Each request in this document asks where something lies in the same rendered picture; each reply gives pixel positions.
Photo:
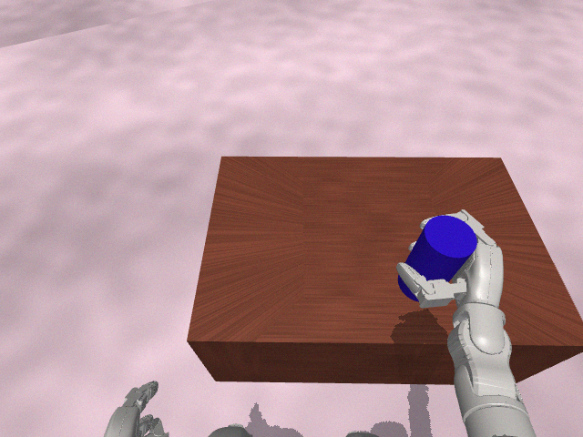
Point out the left robot hand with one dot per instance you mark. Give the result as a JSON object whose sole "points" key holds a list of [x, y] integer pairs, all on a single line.
{"points": [[126, 421]]}

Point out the can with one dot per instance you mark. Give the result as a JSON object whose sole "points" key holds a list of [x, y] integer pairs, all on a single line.
{"points": [[441, 250]]}

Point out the right robot arm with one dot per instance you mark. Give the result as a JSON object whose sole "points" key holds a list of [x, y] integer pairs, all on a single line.
{"points": [[485, 387]]}

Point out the right robot hand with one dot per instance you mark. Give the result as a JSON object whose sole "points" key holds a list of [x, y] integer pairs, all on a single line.
{"points": [[480, 279]]}

